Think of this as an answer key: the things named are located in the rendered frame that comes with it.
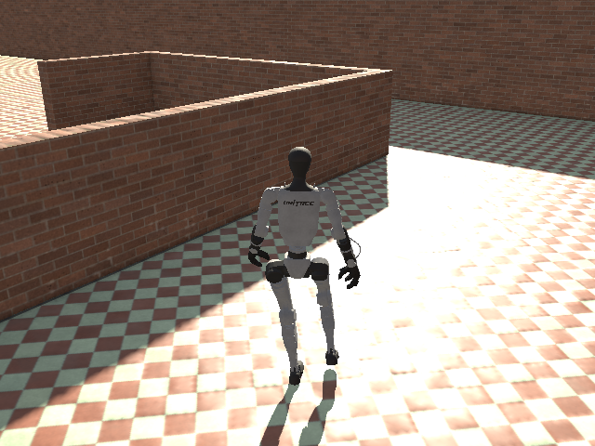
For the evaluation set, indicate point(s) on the right robot forearm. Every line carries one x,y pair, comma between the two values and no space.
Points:
346,250

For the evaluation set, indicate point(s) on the robot right upper arm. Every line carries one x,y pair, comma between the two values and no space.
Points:
328,197

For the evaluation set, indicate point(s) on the robot torso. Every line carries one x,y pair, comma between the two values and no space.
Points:
298,215

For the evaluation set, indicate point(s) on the right robot hand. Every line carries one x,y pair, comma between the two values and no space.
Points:
354,273

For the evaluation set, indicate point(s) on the left robot hand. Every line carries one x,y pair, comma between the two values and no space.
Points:
261,253

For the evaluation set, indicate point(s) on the left robot thigh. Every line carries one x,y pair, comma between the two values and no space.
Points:
280,286

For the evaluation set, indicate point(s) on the left robot forearm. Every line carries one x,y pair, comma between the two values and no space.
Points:
255,242

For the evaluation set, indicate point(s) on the robot left upper arm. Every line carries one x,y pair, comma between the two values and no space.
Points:
270,195

